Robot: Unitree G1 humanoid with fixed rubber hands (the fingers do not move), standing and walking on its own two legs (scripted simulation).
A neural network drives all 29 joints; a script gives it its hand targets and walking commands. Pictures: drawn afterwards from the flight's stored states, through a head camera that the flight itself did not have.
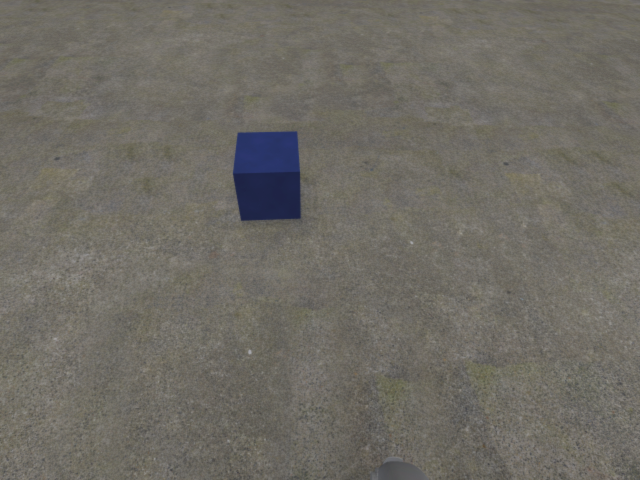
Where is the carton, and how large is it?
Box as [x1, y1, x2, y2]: [233, 131, 300, 220]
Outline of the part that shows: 296,131 243,132 237,134 233,176 241,220 300,218 299,165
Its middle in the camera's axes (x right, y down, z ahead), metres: -0.22 -0.29 +1.76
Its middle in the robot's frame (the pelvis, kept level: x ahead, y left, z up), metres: +1.47 +0.15 -0.64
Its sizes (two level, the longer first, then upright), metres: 0.300 0.271 0.268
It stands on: the floor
